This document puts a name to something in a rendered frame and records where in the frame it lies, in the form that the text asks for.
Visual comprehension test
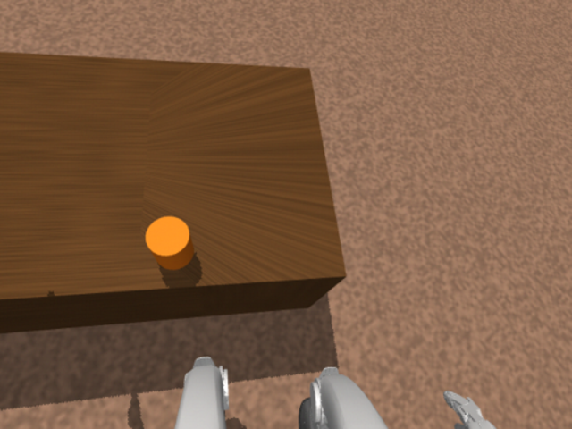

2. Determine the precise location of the can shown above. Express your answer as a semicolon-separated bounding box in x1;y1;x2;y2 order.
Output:
146;216;194;270

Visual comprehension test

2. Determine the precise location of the right robot hand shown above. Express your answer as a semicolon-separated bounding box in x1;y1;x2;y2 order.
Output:
443;391;496;429

